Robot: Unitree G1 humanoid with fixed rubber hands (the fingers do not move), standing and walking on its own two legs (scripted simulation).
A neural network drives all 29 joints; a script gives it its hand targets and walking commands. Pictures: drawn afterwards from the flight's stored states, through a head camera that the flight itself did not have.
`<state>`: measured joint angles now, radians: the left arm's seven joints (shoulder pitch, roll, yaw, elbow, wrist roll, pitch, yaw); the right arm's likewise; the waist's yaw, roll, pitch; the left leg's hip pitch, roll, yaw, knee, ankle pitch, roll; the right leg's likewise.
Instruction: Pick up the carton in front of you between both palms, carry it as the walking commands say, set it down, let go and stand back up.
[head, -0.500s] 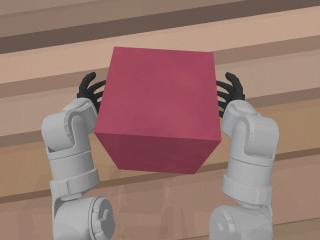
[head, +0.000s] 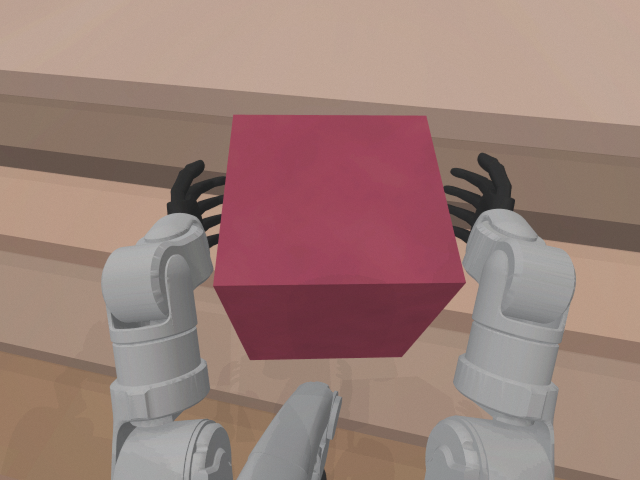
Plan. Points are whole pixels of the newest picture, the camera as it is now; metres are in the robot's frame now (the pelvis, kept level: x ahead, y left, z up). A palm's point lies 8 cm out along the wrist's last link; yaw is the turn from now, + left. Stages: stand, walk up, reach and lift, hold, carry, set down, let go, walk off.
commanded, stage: carry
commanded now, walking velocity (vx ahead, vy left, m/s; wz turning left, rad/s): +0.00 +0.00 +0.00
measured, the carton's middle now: (328, 251) +0.37 +0.12 +0.08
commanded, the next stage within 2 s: none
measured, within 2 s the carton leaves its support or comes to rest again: neither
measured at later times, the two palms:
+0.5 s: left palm out of the picture +0.63 +0.15 +0.28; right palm (632, 14) +0.63 -0.15 +0.28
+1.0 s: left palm out of the picture +0.79 +0.13 +0.38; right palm out of the picture +0.77 -0.17 +0.37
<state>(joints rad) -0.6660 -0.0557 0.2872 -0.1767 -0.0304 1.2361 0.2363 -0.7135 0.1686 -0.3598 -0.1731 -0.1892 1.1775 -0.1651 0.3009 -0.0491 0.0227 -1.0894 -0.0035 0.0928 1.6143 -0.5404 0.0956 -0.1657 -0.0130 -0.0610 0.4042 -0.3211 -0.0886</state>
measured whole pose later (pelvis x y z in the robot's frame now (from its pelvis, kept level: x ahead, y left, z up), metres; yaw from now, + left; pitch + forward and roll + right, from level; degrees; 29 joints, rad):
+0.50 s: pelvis +0.26 +0.01 +0.15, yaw +0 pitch +7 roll -6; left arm -0.67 -0.16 0.31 -0.18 0.13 1.18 0.16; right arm -0.71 0.03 -0.33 -0.12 0.07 1.20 -0.17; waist -0.03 0.15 0.05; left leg -0.41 0.08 -0.01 0.84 -0.25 0.06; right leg -0.48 0.14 -0.14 0.68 -0.61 -0.05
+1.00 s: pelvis +0.45 +0.00 +0.20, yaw +2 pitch +4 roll +0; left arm -0.65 -0.10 0.32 -0.01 0.05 1.26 0.17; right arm -0.58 0.08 -0.28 -0.09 -0.03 1.27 -0.19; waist -0.08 0.00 -0.17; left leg -0.26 -0.03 0.06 0.52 -0.33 0.07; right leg -0.80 -0.05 -0.01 1.43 -0.33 -0.03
